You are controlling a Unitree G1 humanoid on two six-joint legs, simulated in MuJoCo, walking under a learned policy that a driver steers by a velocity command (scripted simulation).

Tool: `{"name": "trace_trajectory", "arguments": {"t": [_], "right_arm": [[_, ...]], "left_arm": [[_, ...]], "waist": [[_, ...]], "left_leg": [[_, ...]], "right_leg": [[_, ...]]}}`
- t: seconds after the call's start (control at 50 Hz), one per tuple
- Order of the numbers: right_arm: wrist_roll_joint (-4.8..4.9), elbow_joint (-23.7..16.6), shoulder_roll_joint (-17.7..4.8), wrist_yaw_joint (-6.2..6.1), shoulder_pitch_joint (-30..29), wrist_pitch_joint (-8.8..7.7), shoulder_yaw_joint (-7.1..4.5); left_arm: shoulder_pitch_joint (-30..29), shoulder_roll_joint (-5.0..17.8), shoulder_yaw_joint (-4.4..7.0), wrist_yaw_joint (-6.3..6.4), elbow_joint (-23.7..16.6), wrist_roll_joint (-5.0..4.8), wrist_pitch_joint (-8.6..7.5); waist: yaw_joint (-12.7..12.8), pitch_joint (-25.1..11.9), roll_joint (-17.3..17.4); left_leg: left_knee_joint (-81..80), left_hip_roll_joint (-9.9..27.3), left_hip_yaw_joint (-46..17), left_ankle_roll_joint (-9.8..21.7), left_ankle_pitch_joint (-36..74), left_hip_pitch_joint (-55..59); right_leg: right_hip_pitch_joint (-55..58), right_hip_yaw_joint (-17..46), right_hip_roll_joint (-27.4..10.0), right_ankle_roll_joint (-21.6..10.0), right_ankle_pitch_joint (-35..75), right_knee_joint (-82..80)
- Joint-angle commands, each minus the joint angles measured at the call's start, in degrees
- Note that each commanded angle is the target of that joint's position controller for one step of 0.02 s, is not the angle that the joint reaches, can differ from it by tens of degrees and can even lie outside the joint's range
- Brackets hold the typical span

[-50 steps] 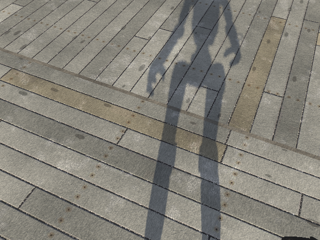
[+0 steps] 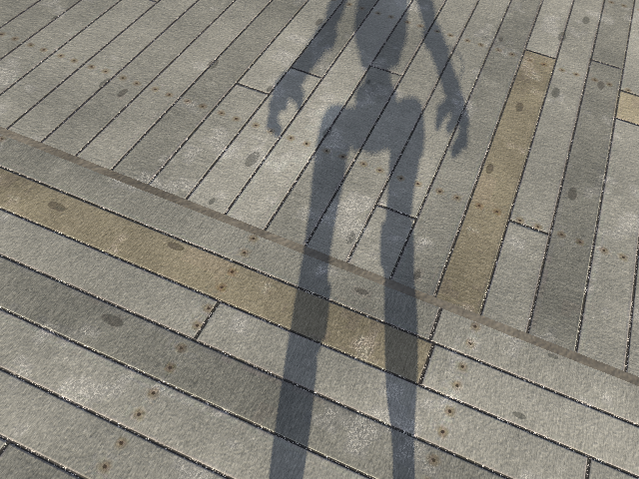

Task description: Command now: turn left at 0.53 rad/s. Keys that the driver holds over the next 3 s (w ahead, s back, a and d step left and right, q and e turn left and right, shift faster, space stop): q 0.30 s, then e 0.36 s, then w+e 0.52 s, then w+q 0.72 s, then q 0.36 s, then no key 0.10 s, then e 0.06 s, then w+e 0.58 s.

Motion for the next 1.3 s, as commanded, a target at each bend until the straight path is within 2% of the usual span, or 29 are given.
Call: {"name": "trace_trajectory", "arguments": {"t": [0.02, 0.22, 0.3, 0.32, 0.34, 0.36, 0.38, 0.4, 0.44, 0.5, 0.54, 0.64, 0.66, 0.68, 0.7, 0.72, 0.78, 0.9, 0.96, 1.04, 1.06, 1.08, 1.1, 1.12, 1.14, 1.16, 1.18, 1.22, 1.3], "right_arm": [[0.46, -4.38, -9.48, -0.95, -0.43, -0.58, -2.44], [0.5, -7.87, -11.6, -0.64, -3.86, 1.33, -3.69], [1.76, -9.59, -10.97, -0.87, -7.56, 2.12, -3.58], [1.47, -9.81, -9.23, -1.13, -6.92, 2.16, -3.03], [-0.08, -9.41, -5.4, -0.99, -2.8, 2.01, -1.91], [-0.07, -10.36, -6.38, -0.99, -1.64, 1.32, -2.27], [-0.89, -9.33, -9.75, -1.01, -0.43, 0.73, -3.04], [-0.54, -7.98, -11.02, -0.95, -1.21, 0.74, -3.57], [-1.48, -6.45, -7.55, -1.09, -1.65, 1.47, -2.72], [-0.78, -7.49, -3.95, -0.63, -6.56, 0.56, -1.34], [0.43, -7.36, -5.26, -0.99, -7.33, 0.18, -1.81], [0.33, -5.22, -6.95, -0.82, -2.94, -0.64, -2.74], [-0.43, -5.27, -9.0, -1.0, -0.79, -0.65, -3.3], [-1.21, -4.26, -12.71, -0.69, -0.12, -0.23, -4.35], [-2.05, -5.35, -10.91, -0.46, -0.7, -0.37, -4.03], [-2.32, -5.71, -8.98, -0.6, -0.73, -0.9, -3.36], [0.17, -5.51, -7.41, -1.33, -2.4, -2.77, -2.66], [0.14, -4.23, -10.11, -0.38, 1.21, -4.03, -3.65], [0.98, -3.83, -12.03, 0.62, 1.77, -4.31, -4.4], [1.67, -3.68, -11.46, 1.28, 0.73, -4.09, -4.06], [0.72, -3.91, -8.68, 1.26, 1.58, -4.3, -3.0], [-1.39, -8.99, -3.26, 1.14, 0.31, -5.07, -1.11], [0.26, -9.84, -5.52, 1.0, -2.67, -6.76, -1.27], [2.4, -10.45, -9.16, 1.53, -4.63, -7.69, -2.07], [2.08, -9.96, -9.68, 1.57, -4.57, -8.22, -2.07], [0.45, -9.06, -9.54, 1.33, -4.11, -8.38, -2.21], [-0.57, -8.69, -9.48, 1.35, -3.32, -8.16, -2.48], [-0.64, -6.99, -8.16, 2.14, -0.7, -7.07, -2.27], [-0.28, -7.34, -5.26, 2.38, -4.99, -5.81, -1.03]], "left_arm": [[-2.9, 2.65, 0.39, 0.19, -4.23, -0.37, -1.28], [-2.83, 3.76, 0.12, -1.75, -4.1, -1.02, -3.3], [2.26, 4.41, 0.5, -2.84, -2.76, -1.13, -4.4], [4.28, 5.88, 0.87, -2.91, -2.0, -0.61, -4.44], [3.55, 8.85, 1.07, -2.74, -2.9, 0.59, -4.13], [3.16, 10.02, 0.82, -2.92, -2.77, 2.43, -3.8], [1.52, 6.97, -0.07, -2.99, -3.44, 2.06, -4.24], [-1.04, 4.11, -1.02, -3.01, -3.86, 1.32, -4.49], [-3.92, 1.8, -2.44, -3.45, -3.29, 0.09, -4.54], [-0.01, 7.09, -0.93, -3.06, -1.84, -0.64, -2.97], [3.18, 9.7, -0.09, -2.71, -1.57, -0.81, -2.2], [1.51, 8.52, -0.21, -1.74, -2.7, -2.42, -1.11], [1.61, 6.9, -0.7, -1.59, -3.21, -1.9, -1.31], [1.38, 3.96, -1.29, -1.65, -4.44, -2.07, -1.53], [1.28, 5.39, -1.19, -1.71, -4.25, -1.91, -1.79], [0.51, 8.04, -0.15, -1.91, -4.43, -1.93, -1.97], [0.87, 6.0, -0.19, -2.94, -3.85, -1.77, -1.62], [-3.74, 2.83, -2.09, -5.41, -7.29, -1.52, -3.05], [-3.56, 3.77, -2.29, -6.02, -8.28, -1.62, -2.97], [6.86, 6.68, -0.57, -5.8, -5.85, -1.71, -2.54], [16.09, 10.26, 1.46, -5.2, -3.47, -2.24, -2.38], [21.91, 18.78, 3.18, -4.22, -3.52, -2.05, -2.61], [21.29, 16.77, 1.95, -4.78, -5.11, -1.8, -4.23], [18.48, 12.72, 0.66, -5.05, -5.13, -1.29, -5.3], [16.1, 10.1, -0.14, -5.16, -5.51, -1.03, -5.79], [12.84, 8.45, -0.7, -5.0, -6.12, -0.98, -5.67], [10.55, 7.52, -1.14, -4.76, -6.92, -0.46, -5.58], [8.8, 6.53, -1.58, -4.19, -7.23, 0.03, -5.85], [11.71, 6.87, -1.82, -3.39, -4.56, -0.28, -6.51]], "waist": [[0.35, -6.76, 8.3], [-0.39, -6.62, 11.14], [2.8, -7.6, 10.97], [2.86, -8.73, 9.07], [0.02, -10.66, -2.8], [-1.51, -7.29, -12.72], [-1.04, -7.19, -10.05], [-1.14, -5.7, -6.61], [-1.88, -4.48, -5.63], [1.25, -3.53, -7.91], [2.82, -4.94, -8.68], [0.33, -6.78, -7.52], [-0.07, -8.67, -3.3], [1.2, -7.55, 11.89], [-0.99, -6.52, 16.34], [-1.49, -4.25, 13.65], [-0.55, 1.33, 9.72], [-3.27, 1.54, 9.23], [-2.73, 2.07, 9.93], [3.91, -1.07, 6.61], [7.99, -6.56, 1.63], [8.16, -10.51, -17.17], [9.5, -13.99, -11.48], [8.49, -7.77, -8.09], [6.67, -4.52, -5.56], [4.66, -2.33, -2.19], [2.85, -1.56, -2.93], [1.26, -2.13, -3.92], [2.65, -0.49, -1.9]], "left_leg": [[-6.09, 12.91, -15.26, 8.5, 25.53, 14.07], [-3.44, 10.96, -23.99, 9.56, 23.98, 8.64], [0.45, 7.55, -26.0, 6.17, 23.13, 6.95], [3.08, 5.53, -23.39, 3.48, 15.65, 3.99], [13.62, -0.76, -15.64, 0.14, -2.77, -2.3], [21.87, -8.24, -9.77, -3.04, -25.67, -12.64], [31.72, -4.3, -10.36, -5.56, -25.67, -12.75], [34.52, -3.03, -10.49, -6.64, -21.56, -11.81], [29.35, 0.42, -7.59, -9.08, -15.57, -9.71], [15.76, -0.45, -0.88, -10.14, -13.47, -5.18], [10.45, -1.8, -0.24, -9.84, -11.81, -4.47], [-6.63, -0.45, -0.77, -5.61, 4.39, 8.5], [-5.29, 5.48, -4.28, -3.24, 11.11, 15.03], [-6.62, 11.68, -11.55, 2.71, 10.75, 15.81], [-11.12, 19.75, -20.12, 9.19, 7.15, 16.11], [-13.32, 22.8, -22.39, 11.14, 1.46, 15.11], [-16.24, 18.58, -15.85, 7.18, -11.34, 15.81], [-18.16, 16.25, -3.43, 6.18, -3.0, 13.32], [-17.03, 16.73, 0.11, 5.83, -3.73, 9.15], [-3.34, 15.92, 6.54, 2.44, 6.82, 1.51], [12.44, 12.29, 11.74, -0.59, 12.51, -3.89], [38.15, 3.06, 13.48, -6.57, -12.63, -25.97], [47.22, 0.15, -0.34, -6.23, -19.52, -34.04], [48.83, 3.49, -1.62, -4.38, -15.05, -38.37], [45.72, 5.63, -1.17, -2.97, -10.19, -36.34], [41.34, 7.32, -1.27, -2.95, -6.21, -33.05], [37.69, 8.13, -1.47, -3.09, -3.12, -28.87], [34.52, 8.09, 0.42, -4.21, 1.76, -25.11], [23.94, 7.71, 2.24, -5.74, 13.26, -25.76]], "right_leg": [[-6.58, 2.68, -0.7, 1.13, 2.34, -3.89], [6.59, 3.59, 1.42, 1.45, -0.23, -23.32], [17.22, 2.17, 1.56, -0.69, 9.96, -40.9], [23.27, 3.77, -2.57, -2.22, 17.48, -44.23], [29.73, 15.18, -13.85, -6.66, 28.13, -44.95], [28.7, 26.81, -21.84, -17.28, 39.21, -44.48], [25.08, 29.35, -24.68, -21.92, 34.84, -45.34], [23.53, 23.96, -20.41, -19.83, 30.38, -44.89], [22.66, 17.58, -14.07, -14.83, 25.08, -44.59], [23.5, 14.13, -9.17, -13.91, 32.63, -42.03], [27.02, 17.78, -10.19, -15.0, 33.16, -41.36], [21.96, 21.0, -8.32, -11.54, 27.85, -38.86], [15.77, 18.53, -6.25, -8.96, 21.48, -34.85], [7.02, 8.0, 1.35, -5.33, 4.17, -28.47], [1.11, 3.27, 3.0, -3.48, -10.77, -18.67], [-3.61, 3.68, -0.17, -3.12, -12.86, -7.94], [-10.87, 4.43, -4.1, -2.36, -3.05, -2.63], [-3.86, -1.92, -5.63, -1.4, 4.59, -15.91], [3.44, -4.72, -4.87, -2.94, 3.49, -21.68], [22.45, -9.21, 0.06, -7.35, 5.72, -29.27], [35.37, -5.4, -0.09, -9.68, 5.24, -31.14], [48.79, 28.05, -16.63, -19.91, -5.24, -40.71], [49.3, 46.07, -21.84, -24.77, -14.71, -50.97], [45.94, 40.05, -21.8, -23.45, -13.78, -51.56], [40.73, 33.57, -19.37, -21.49, -8.68, -50.45], [35.41, 27.73, -16.81, -19.68, -1.8, -49.75], [30.95, 23.38, -14.37, -18.6, 3.57, -50.48], [28.06, 16.99, -12.62, -18.09, 14.43, -51.99], [27.28, 7.03, -10.55, -15.72, 28.6, -53.12]]}}
Next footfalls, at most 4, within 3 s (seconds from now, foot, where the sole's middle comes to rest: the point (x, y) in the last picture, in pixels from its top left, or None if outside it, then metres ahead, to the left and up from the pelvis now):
0.34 right None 0.09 -0.14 -0.78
0.64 left None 0.01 0.10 -0.78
1.06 right None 0.16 -0.19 -0.78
1.58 left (336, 438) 0.55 -0.08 -0.78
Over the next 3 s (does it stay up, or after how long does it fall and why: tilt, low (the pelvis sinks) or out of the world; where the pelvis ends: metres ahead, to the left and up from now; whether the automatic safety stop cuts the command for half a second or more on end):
stays up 0.88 -0.22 -0.02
